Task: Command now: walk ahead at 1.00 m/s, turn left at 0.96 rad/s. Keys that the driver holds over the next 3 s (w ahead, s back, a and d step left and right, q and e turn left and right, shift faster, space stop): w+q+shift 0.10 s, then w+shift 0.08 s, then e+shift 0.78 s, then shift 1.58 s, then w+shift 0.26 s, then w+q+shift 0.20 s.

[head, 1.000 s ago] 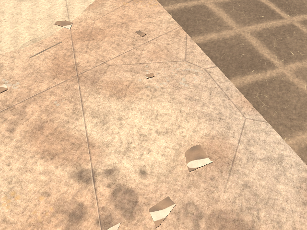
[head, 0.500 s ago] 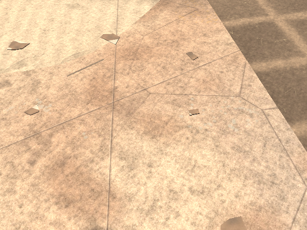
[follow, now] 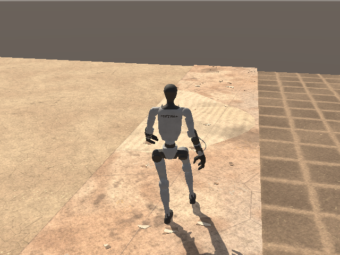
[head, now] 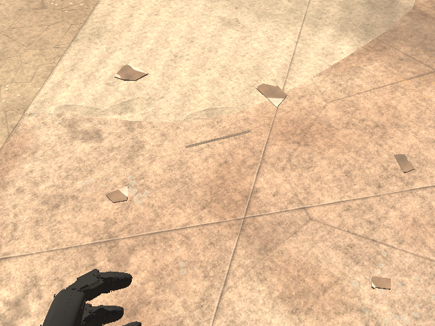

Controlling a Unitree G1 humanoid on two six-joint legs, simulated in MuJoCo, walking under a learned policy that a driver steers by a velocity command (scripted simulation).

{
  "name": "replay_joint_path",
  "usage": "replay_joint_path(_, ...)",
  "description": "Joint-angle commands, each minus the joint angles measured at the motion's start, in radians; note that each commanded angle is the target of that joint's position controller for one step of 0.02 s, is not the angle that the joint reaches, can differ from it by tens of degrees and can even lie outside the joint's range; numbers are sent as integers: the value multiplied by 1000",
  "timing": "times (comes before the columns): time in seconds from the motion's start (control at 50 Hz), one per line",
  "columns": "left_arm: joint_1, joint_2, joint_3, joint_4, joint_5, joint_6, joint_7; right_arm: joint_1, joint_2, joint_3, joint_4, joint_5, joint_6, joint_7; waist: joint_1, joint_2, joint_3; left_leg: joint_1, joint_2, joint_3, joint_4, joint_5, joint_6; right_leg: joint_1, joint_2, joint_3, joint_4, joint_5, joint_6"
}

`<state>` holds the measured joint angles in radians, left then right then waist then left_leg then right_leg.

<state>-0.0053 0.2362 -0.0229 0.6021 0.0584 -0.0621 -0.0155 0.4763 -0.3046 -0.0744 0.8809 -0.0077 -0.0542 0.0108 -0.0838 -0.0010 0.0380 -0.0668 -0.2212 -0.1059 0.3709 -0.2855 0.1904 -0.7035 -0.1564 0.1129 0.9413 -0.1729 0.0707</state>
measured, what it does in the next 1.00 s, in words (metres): walks ahead, turning right: right foot, then left foot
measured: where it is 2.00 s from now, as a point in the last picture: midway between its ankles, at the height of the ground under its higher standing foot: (233, 292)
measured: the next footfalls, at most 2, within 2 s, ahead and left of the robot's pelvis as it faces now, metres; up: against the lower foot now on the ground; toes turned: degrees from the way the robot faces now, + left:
right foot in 0.16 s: +0.38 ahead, -0.18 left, +0.00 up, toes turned +12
left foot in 0.54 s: +0.61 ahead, +0.09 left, +0.00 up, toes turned -2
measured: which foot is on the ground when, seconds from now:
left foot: down 0.00-0.18, up 0.20-0.52, down 0.54-0.94, up 0.96-1.00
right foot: up 0.00-0.14, down 0.16-0.54, up 0.56-0.90, down 0.92-1.00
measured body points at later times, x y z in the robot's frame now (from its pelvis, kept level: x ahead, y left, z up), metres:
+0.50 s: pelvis +0.40 -0.05 +0.00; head +0.45 -0.03 +0.45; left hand +0.31 +0.24 -0.12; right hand +0.72 -0.20 -0.04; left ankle +0.56 +0.08 -0.71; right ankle +0.35 -0.19 -0.73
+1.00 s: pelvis +0.52 -0.07 -0.01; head +0.56 -0.11 +0.44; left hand +0.78 +0.15 -0.07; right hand +0.58 -0.40 -0.12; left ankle +0.56 +0.09 -0.69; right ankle +0.53 -0.17 -0.73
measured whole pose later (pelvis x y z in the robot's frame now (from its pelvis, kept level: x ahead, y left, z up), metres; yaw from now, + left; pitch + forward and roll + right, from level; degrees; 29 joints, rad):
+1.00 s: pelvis +0.52 -0.07 -0.01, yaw -21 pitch +2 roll +2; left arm 0.19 0.34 0.09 0.57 0.01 0.05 0.00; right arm 0.08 -0.33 -0.09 0.75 0.00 0.00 -0.01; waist 0.00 0.02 0.06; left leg -0.43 0.09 0.08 0.95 -0.50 -0.06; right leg -0.42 -0.01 -0.01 0.65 -0.28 -0.05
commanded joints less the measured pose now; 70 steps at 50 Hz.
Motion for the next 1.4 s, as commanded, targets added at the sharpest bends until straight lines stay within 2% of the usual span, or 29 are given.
replay_joint_path(0.02,-83,76,11,-77,-24,2,-8,-54,-166,-45,-88,11,-31,7,9,7,56,-256,191,-247,-191,362,83,218,84,-125,-239,244,-4)
replay_joint_path(0.1,-73,130,28,-91,-31,-10,3,-51,-193,-57,-92,11,-26,-1,7,58,-12,-75,230,-289,-64,595,19,345,145,-100,-424,236,-38)
replay_joint_path(0.16,379,252,90,29,-29,-22,41,-134,-239,-61,-97,-11,-37,0,257,56,-252,-100,212,-229,455,803,-40,796,138,-110,-385,29,-89)
replay_joint_path(0.18,591,309,112,70,-2,-27,60,-153,-102,-24,-124,-20,-50,-4,317,-89,-369,-273,156,-166,822,356,-41,1007,-59,120,-384,-340,-108)
replay_joint_path(0.2,493,394,127,80,19,-27,45,21,7,11,-164,32,-53,5,138,-482,-445,-532,23,-68,1044,-183,-95,1101,-292,787,-664,-372,-246)
replay_joint_path(0.22,377,291,123,61,3,-23,25,2,-64,14,-117,-2,-38,-10,126,-269,-295,-650,114,-66,1086,-123,-85,1003,-255,804,-673,-365,-296)
replay_joint_path(0.26,316,153,92,88,-9,-29,9,-180,-81,14,-134,-25,-28,-3,132,-6,-107,-616,160,-32,1017,-62,-118,759,-160,435,-604,232,-311)
replay_joint_path(0.3,388,131,75,168,-32,-45,4,-245,-46,25,-187,-49,-19,10,107,-73,-79,-606,187,-16,893,-121,-141,697,-100,271,-584,661,-304)
replay_joint_path(0.32,310,130,81,142,-91,-68,1,-266,-48,29,-214,21,-37,3,78,-152,-69,-618,242,-12,836,-131,-157,704,-64,242,-604,707,-309)
replay_joint_path(0.34,302,121,77,151,-102,-72,4,-301,-54,38,-228,20,-45,4,74,-124,-76,-616,252,-4,718,-117,-173,686,-51,224,-614,707,-304)
replay_joint_path(0.42,277,304,139,130,-96,-38,38,-421,-39,61,-271,4,-62,20,65,-90,-94,-252,155,73,237,218,-214,418,32,138,-668,580,-253)
replay_joint_path(0.5,298,249,138,113,-103,-24,46,-384,-116,24,-259,-14,-35,-7,14,-79,-112,-21,183,8,88,463,-169,371,100,154,-504,399,-133)
replay_joint_path(0.52,297,216,131,98,-100,-19,45,-327,-131,15,-251,-28,-32,-19,-14,-62,-146,72,231,-7,68,537,-147,333,154,140,-371,340,-96)
replay_joint_path(0.54,308,143,107,65,-82,-13,43,-227,-191,3,-245,-48,-25,-35,-38,91,-258,264,443,-164,117,890,-73,201,226,70,-75,-45,-48)
replay_joint_path(0.56,540,82,86,84,-89,-3,42,-231,-159,22,-270,-72,-2,-31,56,276,-446,384,717,-391,178,1204,78,106,254,58,182,-613,-31)
replay_joint_path(0.58,619,169,101,107,-94,19,39,-273,-135,17,-277,-31,23,-23,78,245,-468,336,732,-406,171,1108,142,83,191,28,352,-595,1)
replay_joint_path(0.62,473,212,122,87,-101,62,60,-393,-67,22,-284,9,40,-24,85,133,-268,120,603,-294,24,487,91,-31,101,-48,390,-407,28)
replay_joint_path(0.7,406,159,127,31,-80,114,73,-503,-75,7,-264,-22,28,-34,141,133,-112,-207,505,-15,-91,419,42,120,61,-85,276,-247,42)
replay_joint_path(0.9,264,175,140,-54,-79,129,-5,-462,-144,-43,-201,38,30,-25,128,102,-135,-128,549,211,55,291,-71,398,102,-194,-324,-18,-91)
replay_joint_path(0.92,287,196,153,-47,-71,130,4,-417,-119,-41,-181,41,31,-19,132,49,-132,-168,510,245,152,192,-123,474,128,-178,-392,48,-125)
replay_joint_path(0.94,342,294,184,-44,-68,125,21,-363,-84,-35,-170,20,38,-12,133,-169,-107,-333,409,328,409,-24,-207,604,17,27,-512,376,-196)
replay_joint_path(0.96,319,420,201,-88,-48,111,29,-392,-60,-21,-240,-19,42,-14,95,-418,-119,-660,248,268,705,-395,-288,725,-201,445,-552,522,-399)
replay_joint_path(0.98,331,364,188,-100,-29,86,16,-477,-110,-32,-249,-15,41,-23,179,-253,-214,-696,232,82,853,-380,-270,713,-218,444,-590,433,-445)
replay_joint_path(1.02,245,295,163,-93,-51,64,22,-450,-116,-39,-224,14,47,-39,117,-119,-174,-689,269,43,841,-207,-231,650,-129,271,-573,325,-335)
replay_joint_path(1.16,152,224,123,-103,-51,84,50,-380,-63,-11,-181,10,59,-33,92,-117,-194,-466,253,70,570,-55,-269,539,-48,136,-537,369,-297)
replay_joint_path(1.32,121,165,94,-55,-62,88,28,-311,-49,0,-175,6,48,-8,64,-129,-123,-162,235,110,80,134,-213,408,-4,189,-486,144,-248)
replay_joint_path(1.36,216,112,80,-40,-33,71,25,-306,-157,-16,-195,-27,41,-16,141,112,-136,-52,452,-111,25,435,-116,314,163,64,-325,-161,-124)
replay_joint_path(1.38,194,121,84,-51,-34,68,26,-355,-113,-2,-184,-29,39,-15,156,240,-117,-197,519,-202,-24,324,-6,371,181,-10,-335,-243,-79)
replay_joint_path(1.4,176,151,92,-34,-33,70,30,-418,-60,14,-209,-24,34,-14,152,192,-91,-234,474,-162,-33,228,-17,431,155,-15,-358,-186,-64)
